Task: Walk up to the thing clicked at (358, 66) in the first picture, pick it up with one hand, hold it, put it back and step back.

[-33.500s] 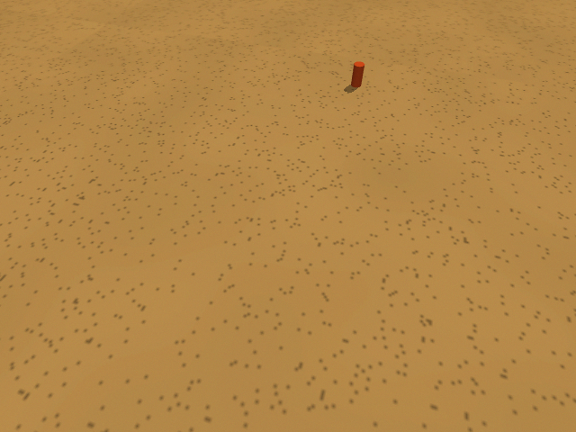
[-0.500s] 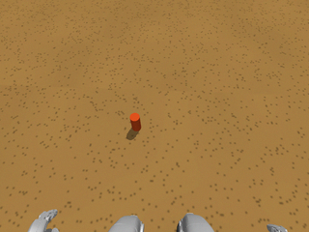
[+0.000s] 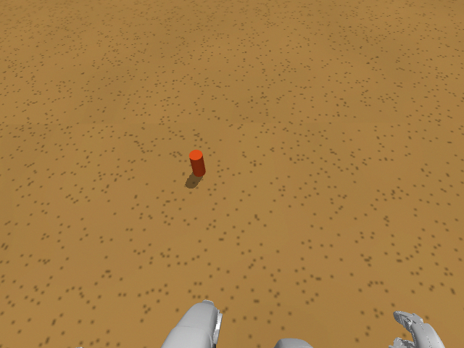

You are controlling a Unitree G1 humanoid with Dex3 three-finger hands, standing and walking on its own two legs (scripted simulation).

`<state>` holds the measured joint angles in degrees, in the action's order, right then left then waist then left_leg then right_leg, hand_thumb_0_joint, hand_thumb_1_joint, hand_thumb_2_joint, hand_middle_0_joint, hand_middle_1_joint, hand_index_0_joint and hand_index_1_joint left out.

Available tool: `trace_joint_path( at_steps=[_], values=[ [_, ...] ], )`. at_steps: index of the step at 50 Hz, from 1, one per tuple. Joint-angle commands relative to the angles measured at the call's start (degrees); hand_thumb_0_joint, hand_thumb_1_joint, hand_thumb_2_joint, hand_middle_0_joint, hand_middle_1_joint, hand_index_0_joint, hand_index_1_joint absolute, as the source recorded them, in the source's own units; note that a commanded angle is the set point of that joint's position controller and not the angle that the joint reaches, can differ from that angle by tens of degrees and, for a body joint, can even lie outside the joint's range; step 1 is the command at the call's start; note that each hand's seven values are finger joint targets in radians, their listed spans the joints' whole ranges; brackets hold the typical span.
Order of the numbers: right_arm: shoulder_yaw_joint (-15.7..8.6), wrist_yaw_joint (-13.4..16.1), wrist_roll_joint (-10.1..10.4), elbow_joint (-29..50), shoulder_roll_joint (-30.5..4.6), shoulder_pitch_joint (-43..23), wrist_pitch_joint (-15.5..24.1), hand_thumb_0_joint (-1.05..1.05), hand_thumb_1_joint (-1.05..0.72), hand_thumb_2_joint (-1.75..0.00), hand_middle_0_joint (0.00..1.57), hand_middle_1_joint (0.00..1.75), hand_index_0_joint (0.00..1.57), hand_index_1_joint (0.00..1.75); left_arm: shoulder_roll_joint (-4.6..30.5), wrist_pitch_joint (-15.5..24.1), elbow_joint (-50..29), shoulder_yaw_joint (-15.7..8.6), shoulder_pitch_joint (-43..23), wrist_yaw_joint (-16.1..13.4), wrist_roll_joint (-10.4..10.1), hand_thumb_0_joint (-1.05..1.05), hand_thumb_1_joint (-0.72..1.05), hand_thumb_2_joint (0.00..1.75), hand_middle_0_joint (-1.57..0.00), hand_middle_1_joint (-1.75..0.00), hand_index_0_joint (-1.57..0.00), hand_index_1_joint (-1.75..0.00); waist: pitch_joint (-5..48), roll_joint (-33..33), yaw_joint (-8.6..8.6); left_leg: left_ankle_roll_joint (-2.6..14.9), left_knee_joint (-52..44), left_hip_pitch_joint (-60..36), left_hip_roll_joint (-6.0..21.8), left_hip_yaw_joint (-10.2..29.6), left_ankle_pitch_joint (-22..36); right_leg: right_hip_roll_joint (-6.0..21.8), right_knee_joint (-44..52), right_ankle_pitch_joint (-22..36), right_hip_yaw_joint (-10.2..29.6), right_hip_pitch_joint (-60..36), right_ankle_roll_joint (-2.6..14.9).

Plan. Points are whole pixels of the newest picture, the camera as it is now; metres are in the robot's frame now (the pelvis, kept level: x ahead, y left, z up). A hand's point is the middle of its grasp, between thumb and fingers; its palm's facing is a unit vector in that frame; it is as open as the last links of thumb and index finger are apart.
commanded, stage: step back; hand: left
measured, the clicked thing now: (197, 163) +0.98 +0.25 -0.69
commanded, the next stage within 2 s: stand in 1.08 s
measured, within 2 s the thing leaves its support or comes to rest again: neither
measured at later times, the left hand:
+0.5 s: hand out of the picture -0.04 +0.27 -0.14, palm faces +0.10 -0.92 -0.38, open 7.4 cm
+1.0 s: hand out of the picture +0.04 +0.30 -0.14, palm faces +0.08 -0.93 -0.37, open 7.4 cm
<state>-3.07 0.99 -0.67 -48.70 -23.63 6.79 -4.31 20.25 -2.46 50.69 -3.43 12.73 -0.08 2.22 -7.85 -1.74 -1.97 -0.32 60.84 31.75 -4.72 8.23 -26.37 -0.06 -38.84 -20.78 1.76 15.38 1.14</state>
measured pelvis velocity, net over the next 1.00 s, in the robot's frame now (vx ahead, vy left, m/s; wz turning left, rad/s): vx -0.03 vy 0.03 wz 0.07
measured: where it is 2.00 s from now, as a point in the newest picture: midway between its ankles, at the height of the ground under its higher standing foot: outside the picture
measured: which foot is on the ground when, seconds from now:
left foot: up 0.00-0.18, down 0.20-1.00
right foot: down 0.00-1.00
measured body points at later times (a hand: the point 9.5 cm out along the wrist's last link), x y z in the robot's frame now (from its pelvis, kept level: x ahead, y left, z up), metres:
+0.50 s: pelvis -0.07 +0.00 +0.00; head -0.07 +0.00 +0.45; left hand -0.05 +0.32 -0.12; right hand +0.03 -0.30 -0.12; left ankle -0.07 +0.13 -0.71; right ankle -0.03 -0.11 -0.72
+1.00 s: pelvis -0.03 +0.03 +0.01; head -0.01 +0.03 +0.46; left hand +0.04 +0.34 -0.11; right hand +0.10 -0.26 -0.12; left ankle -0.04 +0.14 -0.72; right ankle -0.03 -0.11 -0.72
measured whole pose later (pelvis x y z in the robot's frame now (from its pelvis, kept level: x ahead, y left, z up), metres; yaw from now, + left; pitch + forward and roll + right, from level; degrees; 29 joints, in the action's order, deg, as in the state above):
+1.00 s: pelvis -0.03 +0.03 +0.01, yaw +4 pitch -2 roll -1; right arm -2.0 -0.3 -0.9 -60.0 -19.0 5.1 0.6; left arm 21.1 1.5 59.4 -1.9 6.9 -0.1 0.5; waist -3.9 -0.5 -0.5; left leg 0.1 32.6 12.4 1.1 -0.9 -17.9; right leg 0.6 -31.0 -17.8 0.3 10.9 -0.8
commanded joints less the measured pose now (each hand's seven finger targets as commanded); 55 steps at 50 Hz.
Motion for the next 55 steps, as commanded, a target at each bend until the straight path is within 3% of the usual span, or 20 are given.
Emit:
trace_joint_path(
  at_steps=[1,6,9,10,11,12,15,20,21,23,24,32,33,35,36,39,41,44,52,55],
  values=[
    [-2.57,0.54,-0.2,2.45,-9.75,3.42,2.27,0.0,-0.9,-0.9,0.2,0.3,0.2,0.3,15.89,3.05,-6.82,-4.68,-5.66,-1.83,0.63,0.0,0.9,0.9,-0.2,-0.3,-0.2,-0.3,6.12,7.74,1.18,-0.91,6.83,-2.81,-0.85,0.13,0.73,11.91,13.08,12.06,10.14,1.73,9.45],
    [-2.84,-0.56,-1.42,2.2,-9.44,0.49,3.24,0.0,-0.9,-0.9,0.2,0.3,0.2,0.3,17.74,3.07,-4.71,-5.43,-1.05,-1.37,0.81,0.0,0.9,0.9,-0.2,-0.3,-0.2,-0.3,6.3,12.93,-2.6,-0.53,-16.91,-5.17,3.98,-5.24,-5.77,15.3,17.55,-13.92,16.01,-5.22,10.35],
    [-3.43,-0.97,-1.2,-2.76,-8.56,7.73,4.52,0.0,-0.9,-0.9,0.2,0.3,0.2,0.3,16.15,2.39,-4.5,-3.95,-3.2,-0.86,0.15,0.0,0.9,0.9,-0.2,-0.3,-0.2,-0.3,7.66,8.77,1.76,2.04,-39.69,-24.99,3.11,-7.93,5.02,11.96,11.26,-11.17,9.35,5.19,6.34],
    [-4.27,-0.8,-2.08,-3.66,-10.26,8.31,4.97,0.0,-0.9,-0.9,0.2,0.3,0.2,0.3,12.51,2.15,-4.0,-2.88,-0.67,-0.67,0.08,0.0,0.9,0.9,-0.2,-0.3,-0.2,-0.3,8.44,0.95,1.59,3.46,-41.07,-31.59,6.6,0.56,-0.03,8.43,3.96,-12.14,5.7,13.43,4.13],
    [-4.48,-0.76,-2.33,-2.22,-14.86,6.01,5.34,0.0,-0.9,-0.9,0.2,0.3,0.2,0.3,9.58,2.42,-4.42,-1.89,-2.79,-0.41,-1.14,0.0,0.9,0.9,-0.2,-0.3,-0.2,-0.3,6.76,-11.5,2.34,9.12,-49.06,-25.38,20.3,23.43,-21.18,0.9,-5.57,-12.25,-1.48,20.08,-0.17],
    [-4.81,-1.07,-1.62,-1.35,-18.04,2.45,5.49,0.0,-0.9,-0.9,0.2,0.3,0.2,0.3,15.46,2.67,-3.13,-3.88,-6.53,-0.68,-0.61,0.0,0.9,0.9,-0.2,-0.3,-0.2,-0.3,1.58,-7.73,3.55,14.96,-51.88,-9.43,25.57,27.71,-28.28,2.57,-12.17,-12.93,1.79,12.95,-0.66],
    [-2.72,-0.66,-1.95,-1.63,-11.74,-0.79,6.81,0.0,-0.9,-0.9,0.2,0.3,0.2,0.3,12.88,3.35,-0.54,-3.18,-3.39,0.62,-1.44,0.0,0.9,0.9,-0.2,-0.3,-0.2,-0.3,2.53,-3.06,0.76,9.59,-45.64,-13.44,17.37,11.28,-10.43,2.25,-8.72,-3.87,1.49,8.25,-0.01],
    [-2.58,-1.45,-1.34,-2.51,-10.2,-0.82,4.98,0.0,-0.9,-0.9,0.2,0.3,0.2,0.3,11.48,4.58,3.1,-3.39,1.07,0.34,-0.48,0.0,0.9,0.9,-0.2,-0.3,-0.2,-0.3,3.92,-5.73,-0.51,5.93,-37.94,-7.23,13.24,2.59,-9.73,-1.57,13.17,1.29,-3.6,-9.59,0.64],
    [-2.01,-1.32,-1.14,-2.49,-8.35,0.62,4.72,0.0,-0.9,-0.9,0.2,0.3,0.2,0.3,12.91,4.93,3.43,-3.81,1.57,-0.08,0.12,0.0,0.9,0.9,-0.2,-0.3,-0.2,-0.3,4.09,-1.19,-0.72,4.38,-33.05,-2.67,11.21,0.71,-8.86,-0.03,15.95,0.06,0.77,-14.6,1.4],
    [-2.04,-0.91,-0.92,-2.26,-7.91,-0.57,4.7,0.0,-0.9,-0.9,0.2,0.3,0.2,0.3,19.8,5.62,3.06,-4.95,1.76,-0.3,0.4,0.0,0.9,0.9,-0.2,-0.3,-0.2,-0.3,1.9,10.36,-1.64,1.17,-12.52,-0.81,3.17,-3.44,-7.31,19.99,28.47,-27.17,31.04,-3.16,10.74],
    [-2.59,-0.88,-0.95,-2.68,-9.62,1.28,4.94,0.0,-0.9,-0.9,0.2,0.3,0.2,0.3,19.37,5.87,1.55,-4.96,-1.07,-0.29,0.19,0.0,0.9,0.9,-0.2,-0.3,-0.2,-0.3,-0.07,6.34,-0.32,0.87,-9.81,-1.77,5.39,-0.53,-4.8,21.68,28.03,-25.83,31.45,-0.79,12.86],
    [-2.86,-1.38,-1.32,-6.49,-6.72,6.27,6.5,0.0,-0.9,-0.9,0.2,0.3,0.2,0.3,13.98,4.92,1.09,-2.36,-5.83,0.22,-0.56,0.0,0.9,0.9,-0.2,-0.3,-0.2,-0.3,6.21,7.91,3.1,0.83,-33.87,-23.38,3.79,-8.79,9.62,10.42,14.39,2.03,6.49,6.3,5.83],
    [-3.05,-1.02,-1.57,-6.37,-7.31,6.02,6.72,0.0,-0.9,-0.9,0.2,0.3,0.2,0.3,12.14,4.72,0.94,-1.52,-4.72,0.27,-0.68,0.0,0.9,0.9,-0.2,-0.3,-0.2,-0.3,7.29,5.05,3.16,1.2,-37.14,-27.01,5.82,-5.6,11.57,8.56,10.3,4.67,4.31,8.19,4.3],
    [-3.42,-0.69,-1.8,-4.74,-13.17,1.38,7.23,0.0,-0.9,-0.9,0.2,0.3,0.2,0.3,10.37,3.88,2.1,-1.08,-3.78,0.18,-1.96,0.0,0.9,0.9,-0.2,-0.3,-0.2,-0.3,7.17,-5.94,1.71,9.0,-46.61,-19.37,21.97,16.63,-6.19,0.74,-0.77,-6.19,-1.48,8.3,-0.11],
    [-3.43,-0.88,-1.26,-4.75,-13.3,-0.77,7.11,0.0,-0.9,-0.9,0.2,0.3,0.2,0.3,12.75,4.06,3.1,-1.81,-3.91,0.01,-1.57,0.0,0.9,0.9,-0.2,-0.3,-0.2,-0.3,5.99,-3.07,1.5,11.33,-45.37,-15.12,22.65,15.68,-3.75,1.83,-2.46,-7.18,-0.08,3.28,0.01],
    [-2.42,-0.74,-1.4,-5.47,-11.01,-2.15,7.17,0.0,-0.9,-0.9,0.2,0.3,0.2,0.3,10.74,4.9,4.43,-1.19,-3.13,-0.14,-1.78,0.0,0.9,0.9,-0.2,-0.3,-0.2,-0.3,6.78,-6.83,0.52,7.18,-38.57,-20.31,17.16,4.47,20.0,2.04,9.01,-0.35,-0.88,0.51,0.65],
    [-1.69,-0.67,-0.16,-5.73,-8.76,-3.39,6.79,0.0,-0.9,-0.9,0.2,0.3,0.2,0.3,12.58,5.7,5.96,-1.45,-2.02,-0.67,-1.6,0.0,0.9,0.9,-0.2,-0.3,-0.2,-0.3,10.78,-4.73,0.05,3.47,-33.23,-18.72,13.45,-1.59,33.82,3.94,13.11,19.17,2.14,-8.9,0.99],
    [-1.78,-0.1,0.32,-6.81,-8.17,-1.33,6.59,0.0,-0.9,-0.9,0.2,0.3,0.2,0.3,14.3,5.72,5.4,-1.78,-4.34,-0.82,-1.68,0.0,0.9,0.9,-0.2,-0.3,-0.2,-0.3,13.24,0.12,1.53,1.92,-30.88,-20.91,10.45,-5.05,31.21,7.39,9.61,28.82,4.47,-10.3,2.96],
    [-1.71,-0.38,-0.18,-8.78,-7.86,-5.2,6.19,0.0,-0.9,-0.9,0.2,0.3,0.2,0.3,12.93,4.97,5.95,-0.62,-9.0,-1.01,-1.57,0.0,0.9,0.9,-0.2,-0.3,-0.2,-0.3,9.29,2.54,1.56,3.19,-35.59,-20.21,11.42,-4.06,22.46,6.55,12.26,20.75,3.95,-7.11,2.01],
    [-0.86,-0.71,0.44,-9.74,-8.04,-5.61,6.47,0.0,-0.9,-0.9,0.2,0.3,0.2,0.3,11.3,4.77,7.56,0.48,-9.76,-0.76,-2.4,0.0,0.9,0.9,-0.2,-0.3,-0.2,-0.3,9.4,2.84,1.66,2.72,-38.77,-24.05,12.2,-2.19,30.73,6.49,15.58,23.9,3.58,-8.08,0.19]
  ],
)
